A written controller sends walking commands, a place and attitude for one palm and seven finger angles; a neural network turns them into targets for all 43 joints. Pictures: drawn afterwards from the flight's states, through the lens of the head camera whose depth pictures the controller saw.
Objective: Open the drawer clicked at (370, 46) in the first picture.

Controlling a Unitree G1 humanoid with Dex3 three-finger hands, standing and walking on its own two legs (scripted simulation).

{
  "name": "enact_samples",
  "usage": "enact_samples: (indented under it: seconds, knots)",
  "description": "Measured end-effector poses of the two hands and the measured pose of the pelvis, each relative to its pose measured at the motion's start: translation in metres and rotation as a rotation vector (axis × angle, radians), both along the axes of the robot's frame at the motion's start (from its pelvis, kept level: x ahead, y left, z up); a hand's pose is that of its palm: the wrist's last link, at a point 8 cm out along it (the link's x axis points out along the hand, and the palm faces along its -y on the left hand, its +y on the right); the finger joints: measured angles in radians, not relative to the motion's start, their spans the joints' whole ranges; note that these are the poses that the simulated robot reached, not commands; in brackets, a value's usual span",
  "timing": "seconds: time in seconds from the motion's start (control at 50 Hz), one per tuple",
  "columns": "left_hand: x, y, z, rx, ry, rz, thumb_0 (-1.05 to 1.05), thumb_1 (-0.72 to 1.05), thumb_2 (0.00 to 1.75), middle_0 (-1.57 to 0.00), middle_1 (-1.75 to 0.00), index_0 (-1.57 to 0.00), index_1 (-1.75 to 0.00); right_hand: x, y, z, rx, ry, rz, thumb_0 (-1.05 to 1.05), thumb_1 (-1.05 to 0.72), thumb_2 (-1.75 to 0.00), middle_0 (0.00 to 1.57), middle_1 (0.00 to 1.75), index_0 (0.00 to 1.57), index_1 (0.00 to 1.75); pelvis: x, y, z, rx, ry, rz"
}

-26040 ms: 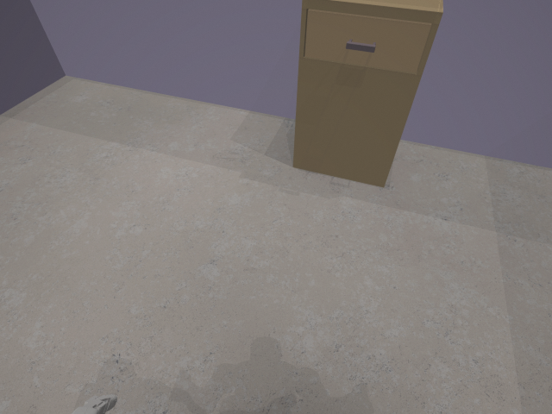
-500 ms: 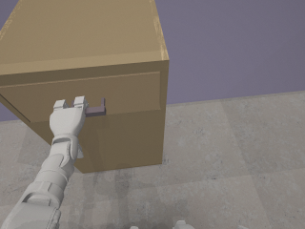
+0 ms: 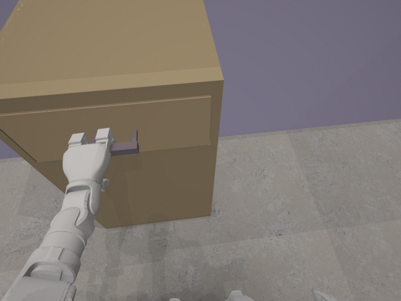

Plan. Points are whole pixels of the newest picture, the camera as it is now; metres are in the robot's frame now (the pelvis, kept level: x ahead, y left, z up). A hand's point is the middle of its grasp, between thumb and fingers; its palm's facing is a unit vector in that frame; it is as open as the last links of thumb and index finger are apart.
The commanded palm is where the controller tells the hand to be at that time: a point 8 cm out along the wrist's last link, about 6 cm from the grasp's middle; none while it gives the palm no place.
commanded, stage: close the thumb around the handle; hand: left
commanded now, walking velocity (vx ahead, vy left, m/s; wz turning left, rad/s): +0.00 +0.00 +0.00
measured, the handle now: (114, 142) +0.46 +0.22 +0.00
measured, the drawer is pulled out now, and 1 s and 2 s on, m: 0.00 0.03 0.20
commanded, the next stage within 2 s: pull the drawer open in 0.32 s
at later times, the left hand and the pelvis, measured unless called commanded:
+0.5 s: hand (98, 171) +0.38 +0.25 -0.02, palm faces +0.00 -0.04 -1.00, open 6.9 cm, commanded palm +0.33 +0.25 +0.03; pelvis +0.00 +0.01 +0.00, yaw +0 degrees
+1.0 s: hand (96, 184) +0.35 +0.24 -0.02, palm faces +0.01 -0.03 -1.00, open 6.9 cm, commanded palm +0.33 +0.25 +0.03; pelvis +0.00 +0.00 +0.00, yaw +1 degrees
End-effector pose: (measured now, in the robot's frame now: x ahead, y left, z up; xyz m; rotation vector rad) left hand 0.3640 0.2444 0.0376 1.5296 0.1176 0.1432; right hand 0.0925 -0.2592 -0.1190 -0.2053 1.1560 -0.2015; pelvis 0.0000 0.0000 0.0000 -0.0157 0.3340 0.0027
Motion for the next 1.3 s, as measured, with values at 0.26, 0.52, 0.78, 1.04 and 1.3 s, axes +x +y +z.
enact_samples:
  seconds: [0.26, 0.52, 0.78, 1.04, 1.3]
  knots:
    - [0.003, 0.001, 0.002, -0.005, 0.034, 0.001, 0.00, 0.63, 0.78, -0.34, -1.31, -0.25, -1.28, -0.008, 0.008, 0.002, 0.008, 0.010, -0.015, 0.00, -0.91, -0.90, 0.20, 0.30, 0.20, 0.30, -0.001, 0.004, 0.002, -0.002, -0.009, -0.005]
    - [0.000, 0.001, -0.001, -0.009, 0.017, -0.008, 0.00, 0.65, 0.77, -0.31, -1.33, -0.22, -1.27, -0.010, 0.004, 0.003, 0.000, 0.005, -0.023, 0.00, -0.91, -0.90, 0.20, 0.30, 0.20, 0.30, -0.001, 0.006, 0.001, -0.005, -0.005, -0.009]
    - [-0.029, -0.003, -0.001, -0.031, 0.018, 0.008, 0.00, 0.67, 0.77, -0.30, -1.32, -0.22, -1.25, 0.018, 0.009, 0.015, 0.018, -0.066, -0.017, 0.00, -0.91, -0.90, 0.20, 0.30, 0.20, 0.30, 0.010, 0.006, 0.009, -0.007, -0.030, -0.019]
    - [-0.030, -0.004, -0.002, 0.003, 0.023, 0.014, -0.02, 0.64, 0.83, -0.38, -1.34, -0.21, -1.29, 0.035, 0.010, 0.006, 0.006, -0.093, 0.059, 0.00, -0.91, -0.90, 0.20, 0.30, 0.20, 0.30, -0.004, -0.002, 0.002, 0.002, -0.038, 0.014]
    - [-0.045, -0.006, -0.002, -0.020, 0.043, 0.026, -0.01, 0.70, 0.80, -0.40, -1.35, -0.18, -1.22, 0.001, -0.003, 0.008, 0.022, -0.081, -0.022, 0.01, -0.91, -0.90, 0.20, 0.30, 0.20, 0.30, -0.007, -0.008, 0.006, 0.013, -0.046, -0.022]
